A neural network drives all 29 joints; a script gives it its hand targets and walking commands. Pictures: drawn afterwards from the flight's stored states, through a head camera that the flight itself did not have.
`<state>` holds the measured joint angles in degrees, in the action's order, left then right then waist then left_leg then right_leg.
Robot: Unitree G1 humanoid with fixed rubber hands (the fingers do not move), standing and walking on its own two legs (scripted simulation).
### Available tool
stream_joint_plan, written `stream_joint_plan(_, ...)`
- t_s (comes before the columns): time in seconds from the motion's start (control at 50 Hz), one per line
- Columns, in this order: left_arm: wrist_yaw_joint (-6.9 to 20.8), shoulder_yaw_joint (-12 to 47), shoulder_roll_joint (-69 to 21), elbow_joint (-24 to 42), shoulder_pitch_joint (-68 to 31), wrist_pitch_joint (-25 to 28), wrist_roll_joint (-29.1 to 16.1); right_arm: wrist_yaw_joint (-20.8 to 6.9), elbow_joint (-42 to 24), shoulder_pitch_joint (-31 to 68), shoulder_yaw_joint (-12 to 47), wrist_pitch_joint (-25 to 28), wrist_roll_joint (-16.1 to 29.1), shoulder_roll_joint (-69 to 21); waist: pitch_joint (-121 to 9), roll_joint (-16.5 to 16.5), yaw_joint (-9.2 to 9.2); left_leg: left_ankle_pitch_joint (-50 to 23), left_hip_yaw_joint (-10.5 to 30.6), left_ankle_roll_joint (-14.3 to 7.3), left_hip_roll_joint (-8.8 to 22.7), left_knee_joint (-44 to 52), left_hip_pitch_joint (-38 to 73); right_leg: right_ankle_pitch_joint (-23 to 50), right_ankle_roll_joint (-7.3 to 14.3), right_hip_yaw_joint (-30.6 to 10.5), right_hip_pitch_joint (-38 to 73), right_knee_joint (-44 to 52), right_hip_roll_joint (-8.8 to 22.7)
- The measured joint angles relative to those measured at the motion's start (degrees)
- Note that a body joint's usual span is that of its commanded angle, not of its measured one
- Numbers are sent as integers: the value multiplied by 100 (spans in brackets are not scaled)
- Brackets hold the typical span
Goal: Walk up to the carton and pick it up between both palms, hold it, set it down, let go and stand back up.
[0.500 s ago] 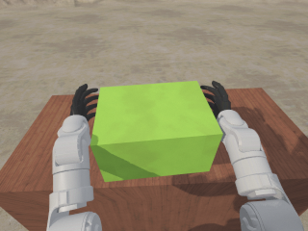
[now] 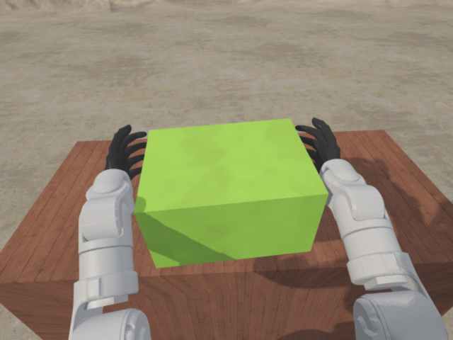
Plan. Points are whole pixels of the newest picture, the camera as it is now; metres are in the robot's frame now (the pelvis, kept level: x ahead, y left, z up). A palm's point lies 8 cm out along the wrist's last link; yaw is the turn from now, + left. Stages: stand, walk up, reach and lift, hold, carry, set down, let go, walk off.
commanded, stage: hold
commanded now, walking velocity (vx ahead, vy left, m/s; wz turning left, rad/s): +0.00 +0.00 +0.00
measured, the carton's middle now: (227, 188) +0.36 +0.01 +0.15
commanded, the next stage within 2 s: none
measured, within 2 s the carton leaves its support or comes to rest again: neither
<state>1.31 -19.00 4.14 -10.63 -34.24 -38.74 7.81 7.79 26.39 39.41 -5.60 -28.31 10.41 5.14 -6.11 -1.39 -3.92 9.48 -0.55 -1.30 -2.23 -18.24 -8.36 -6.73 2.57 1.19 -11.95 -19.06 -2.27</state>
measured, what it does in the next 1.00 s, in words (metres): stands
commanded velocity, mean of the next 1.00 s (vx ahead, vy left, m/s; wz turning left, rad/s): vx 0.00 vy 0.00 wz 0.00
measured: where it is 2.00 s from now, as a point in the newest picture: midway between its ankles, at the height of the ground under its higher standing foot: outside the picture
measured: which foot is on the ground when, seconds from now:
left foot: down 0.00-1.00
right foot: down 0.00-1.00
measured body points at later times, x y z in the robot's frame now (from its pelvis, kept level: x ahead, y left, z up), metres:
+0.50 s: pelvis +0.00 +0.00 +0.00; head -0.04 +0.01 +0.45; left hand +0.38 +0.18 +0.20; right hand +0.38 -0.17 +0.19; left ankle +0.00 +0.10 -0.75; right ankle +0.04 -0.08 -0.75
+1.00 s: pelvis +0.00 +0.00 +0.00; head -0.04 +0.01 +0.45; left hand +0.38 +0.18 +0.20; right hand +0.38 -0.17 +0.19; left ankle +0.00 +0.10 -0.75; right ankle +0.04 -0.08 -0.75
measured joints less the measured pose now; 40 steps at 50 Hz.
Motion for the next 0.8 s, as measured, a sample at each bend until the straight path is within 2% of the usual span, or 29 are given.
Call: stream_joint_plan(0.8,35,-15,-2,95,-22,-100,48,6,0,27,0,8,29,1,0,11,-6,-7,8,0,0,0,5,5,0,0,6,0,-2)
